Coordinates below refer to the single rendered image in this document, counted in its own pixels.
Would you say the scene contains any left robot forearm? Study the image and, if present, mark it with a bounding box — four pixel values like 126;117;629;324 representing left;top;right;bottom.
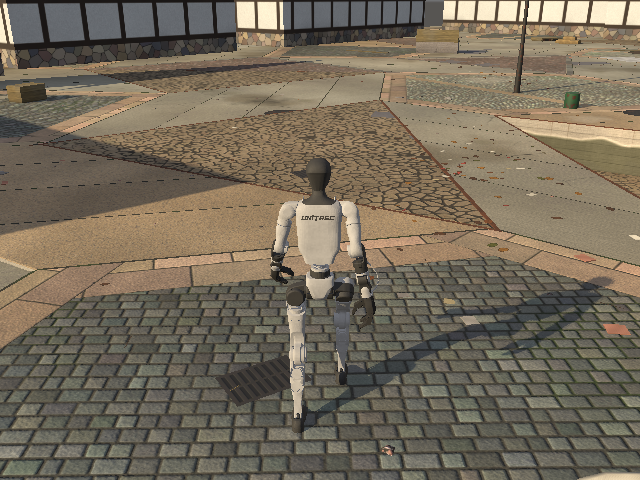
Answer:
270;239;285;271

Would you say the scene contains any robot left hand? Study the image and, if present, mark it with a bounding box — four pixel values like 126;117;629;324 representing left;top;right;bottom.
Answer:
270;266;294;284

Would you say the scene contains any robot left thigh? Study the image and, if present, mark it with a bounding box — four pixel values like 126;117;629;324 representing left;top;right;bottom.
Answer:
286;281;307;365

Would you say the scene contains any robot right hand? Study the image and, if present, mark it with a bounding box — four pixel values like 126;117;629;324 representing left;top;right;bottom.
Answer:
352;296;376;329

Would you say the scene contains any right robot forearm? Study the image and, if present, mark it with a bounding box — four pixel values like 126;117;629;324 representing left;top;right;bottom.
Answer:
352;243;373;299

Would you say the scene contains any left robot upper arm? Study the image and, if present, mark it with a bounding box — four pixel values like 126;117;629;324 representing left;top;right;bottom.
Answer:
273;201;299;254

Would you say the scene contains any robot right shin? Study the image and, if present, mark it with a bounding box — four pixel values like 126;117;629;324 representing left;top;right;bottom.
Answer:
336;312;350;372

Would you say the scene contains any right robot upper arm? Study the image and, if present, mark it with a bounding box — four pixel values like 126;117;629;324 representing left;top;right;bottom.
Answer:
339;201;363;258

